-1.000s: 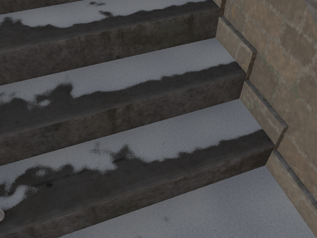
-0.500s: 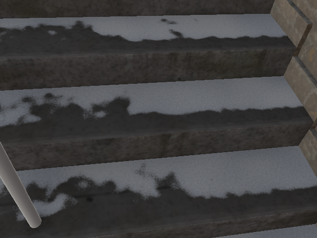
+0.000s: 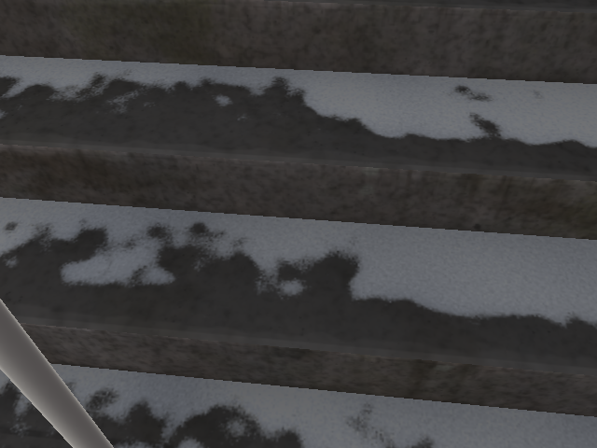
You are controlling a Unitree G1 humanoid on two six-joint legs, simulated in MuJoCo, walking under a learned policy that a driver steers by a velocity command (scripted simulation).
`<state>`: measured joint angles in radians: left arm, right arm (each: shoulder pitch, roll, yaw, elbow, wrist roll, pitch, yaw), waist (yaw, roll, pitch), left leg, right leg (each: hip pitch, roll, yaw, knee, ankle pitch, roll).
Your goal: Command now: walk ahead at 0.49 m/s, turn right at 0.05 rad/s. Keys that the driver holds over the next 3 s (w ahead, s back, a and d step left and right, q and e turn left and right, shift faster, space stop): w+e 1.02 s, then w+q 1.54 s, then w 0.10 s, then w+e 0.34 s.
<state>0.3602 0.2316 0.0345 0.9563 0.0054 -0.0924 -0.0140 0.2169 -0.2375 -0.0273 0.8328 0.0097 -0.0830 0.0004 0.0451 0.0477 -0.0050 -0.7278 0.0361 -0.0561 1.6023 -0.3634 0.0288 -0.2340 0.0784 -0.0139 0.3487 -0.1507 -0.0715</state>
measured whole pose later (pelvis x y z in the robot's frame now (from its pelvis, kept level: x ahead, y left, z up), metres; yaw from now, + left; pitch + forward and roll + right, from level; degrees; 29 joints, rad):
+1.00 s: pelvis +0.44 -0.02 +0.14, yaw -32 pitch +1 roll +1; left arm 0.13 0.15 0.00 0.68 -0.02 0.03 -0.03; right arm 0.42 -0.19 -0.03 0.92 -0.02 0.01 -0.08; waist -0.04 0.04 0.01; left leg 0.17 0.21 0.48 0.33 -0.41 -0.16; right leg -1.03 -0.16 -0.07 1.77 -0.43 -0.05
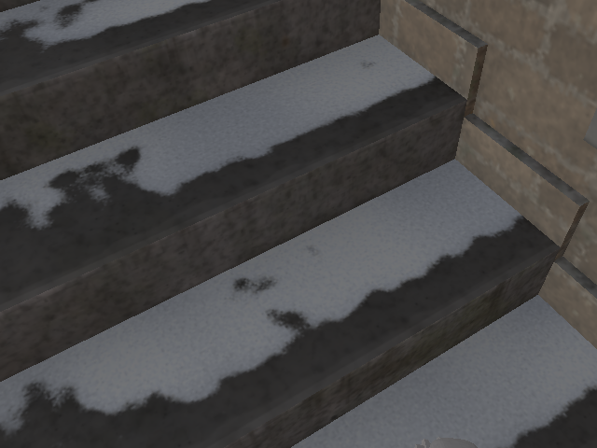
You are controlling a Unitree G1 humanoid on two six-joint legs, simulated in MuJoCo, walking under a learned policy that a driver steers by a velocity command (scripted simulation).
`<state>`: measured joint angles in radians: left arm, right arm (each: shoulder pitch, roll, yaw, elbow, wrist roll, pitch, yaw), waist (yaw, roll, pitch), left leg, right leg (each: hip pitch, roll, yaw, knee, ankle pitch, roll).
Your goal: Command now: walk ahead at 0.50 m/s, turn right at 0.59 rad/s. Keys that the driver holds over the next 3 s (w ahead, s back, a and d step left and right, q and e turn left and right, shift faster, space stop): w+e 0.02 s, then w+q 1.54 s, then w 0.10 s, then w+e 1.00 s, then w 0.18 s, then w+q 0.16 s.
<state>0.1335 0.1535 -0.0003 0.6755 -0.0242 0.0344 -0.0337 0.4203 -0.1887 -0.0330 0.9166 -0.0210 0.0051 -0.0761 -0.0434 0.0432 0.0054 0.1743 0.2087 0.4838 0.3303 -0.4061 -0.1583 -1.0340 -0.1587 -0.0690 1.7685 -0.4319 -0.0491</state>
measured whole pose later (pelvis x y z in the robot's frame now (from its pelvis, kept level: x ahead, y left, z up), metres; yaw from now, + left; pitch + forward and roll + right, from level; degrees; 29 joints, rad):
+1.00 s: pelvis +0.58 -0.09 +0.30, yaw +23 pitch +2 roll -2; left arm 0.28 0.30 0.06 0.87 0.04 -0.08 0.04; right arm 0.20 -0.27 -0.04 0.71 -0.01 -0.06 0.03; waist -0.03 0.01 -0.06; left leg -0.78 -0.12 -0.17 2.03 -0.07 0.15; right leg -0.53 -0.05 -0.19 0.84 -0.33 -0.04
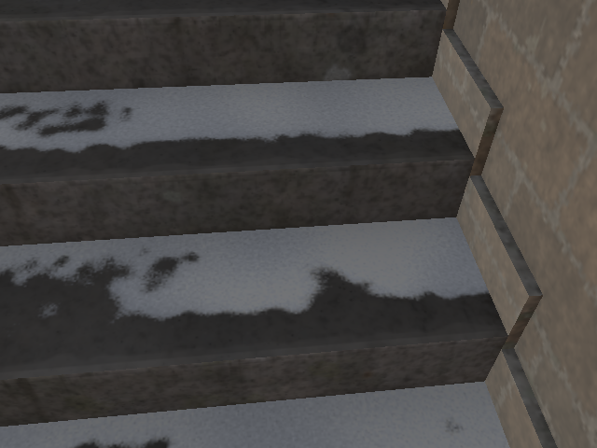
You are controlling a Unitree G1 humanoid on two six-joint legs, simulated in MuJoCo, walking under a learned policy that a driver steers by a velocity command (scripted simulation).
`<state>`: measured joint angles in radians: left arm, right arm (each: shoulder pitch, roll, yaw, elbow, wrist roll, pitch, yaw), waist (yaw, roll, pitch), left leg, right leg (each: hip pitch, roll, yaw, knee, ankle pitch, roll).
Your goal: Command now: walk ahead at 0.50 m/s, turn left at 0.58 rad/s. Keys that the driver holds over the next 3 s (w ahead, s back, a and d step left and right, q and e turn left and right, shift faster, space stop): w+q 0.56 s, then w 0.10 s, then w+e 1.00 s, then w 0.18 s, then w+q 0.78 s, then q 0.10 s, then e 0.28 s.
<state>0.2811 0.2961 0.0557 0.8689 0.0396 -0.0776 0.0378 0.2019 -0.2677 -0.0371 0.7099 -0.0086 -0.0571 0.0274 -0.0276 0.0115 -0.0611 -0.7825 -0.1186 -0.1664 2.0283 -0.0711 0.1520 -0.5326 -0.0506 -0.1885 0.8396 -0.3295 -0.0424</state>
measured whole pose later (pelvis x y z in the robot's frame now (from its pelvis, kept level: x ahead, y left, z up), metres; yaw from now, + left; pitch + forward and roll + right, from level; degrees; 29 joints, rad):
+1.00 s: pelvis +0.56 +0.19 +0.25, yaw +17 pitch +5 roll -4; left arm -0.02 0.09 -0.11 0.71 0.02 -0.08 -0.06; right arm 0.49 -0.11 0.04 1.13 -0.03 -0.03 -0.04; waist -0.01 0.02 -0.10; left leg 0.01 0.04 0.08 0.30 -0.05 0.09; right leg -0.87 0.08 -0.22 1.19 -0.49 -0.16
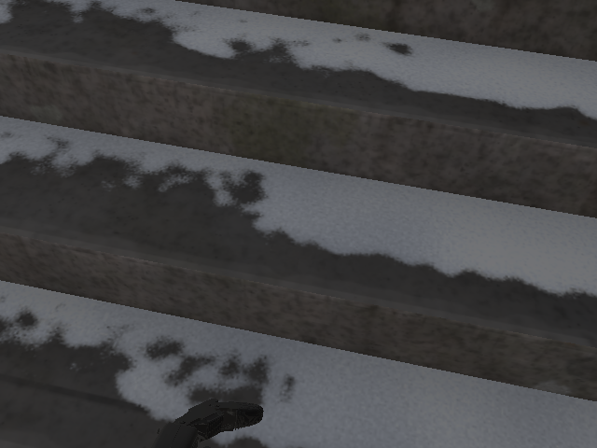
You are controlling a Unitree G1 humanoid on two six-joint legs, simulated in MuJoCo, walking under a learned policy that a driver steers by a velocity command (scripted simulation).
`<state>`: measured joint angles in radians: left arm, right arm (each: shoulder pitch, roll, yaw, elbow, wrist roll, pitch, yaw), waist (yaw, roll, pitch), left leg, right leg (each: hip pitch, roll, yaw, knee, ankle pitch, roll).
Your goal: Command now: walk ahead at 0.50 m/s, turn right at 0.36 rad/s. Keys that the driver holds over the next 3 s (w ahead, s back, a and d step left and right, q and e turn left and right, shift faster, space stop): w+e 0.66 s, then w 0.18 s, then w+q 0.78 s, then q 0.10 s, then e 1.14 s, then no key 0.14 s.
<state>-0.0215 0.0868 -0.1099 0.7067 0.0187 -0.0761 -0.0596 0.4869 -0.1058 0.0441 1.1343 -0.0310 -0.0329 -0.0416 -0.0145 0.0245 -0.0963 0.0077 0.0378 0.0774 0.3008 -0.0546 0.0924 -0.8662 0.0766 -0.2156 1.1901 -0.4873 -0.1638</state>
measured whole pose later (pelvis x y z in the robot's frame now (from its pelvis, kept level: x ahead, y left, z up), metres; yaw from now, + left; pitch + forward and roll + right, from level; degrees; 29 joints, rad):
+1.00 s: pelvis +0.54 -0.15 +0.28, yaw -27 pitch +3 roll -2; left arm -0.03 0.05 -0.13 0.55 -0.03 -0.03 -0.07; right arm 0.59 -0.09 0.01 1.04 0.01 -0.04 -0.05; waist -0.13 0.02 -0.01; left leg 0.12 0.19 0.19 0.25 -0.35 -0.09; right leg -1.08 -0.15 -0.10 1.41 -0.39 -0.07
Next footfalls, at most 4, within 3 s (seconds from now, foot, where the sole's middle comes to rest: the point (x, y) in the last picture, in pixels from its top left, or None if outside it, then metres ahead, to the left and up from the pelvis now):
0.46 left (259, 416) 0.48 0.08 -0.49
1.00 right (521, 285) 0.65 -0.39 -0.32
1.56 left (449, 84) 1.02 -0.29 -0.16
2.10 right None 1.26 -0.42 0.01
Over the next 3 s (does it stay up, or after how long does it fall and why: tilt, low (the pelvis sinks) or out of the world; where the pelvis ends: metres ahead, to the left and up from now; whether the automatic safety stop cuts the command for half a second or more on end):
stays up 1.30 -0.31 0.76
